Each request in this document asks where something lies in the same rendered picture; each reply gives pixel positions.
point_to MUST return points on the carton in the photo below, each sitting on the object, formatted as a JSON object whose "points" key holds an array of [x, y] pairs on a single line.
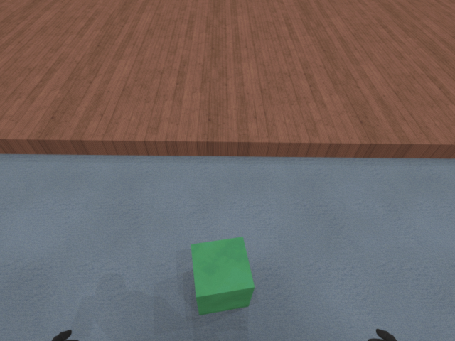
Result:
{"points": [[222, 275]]}

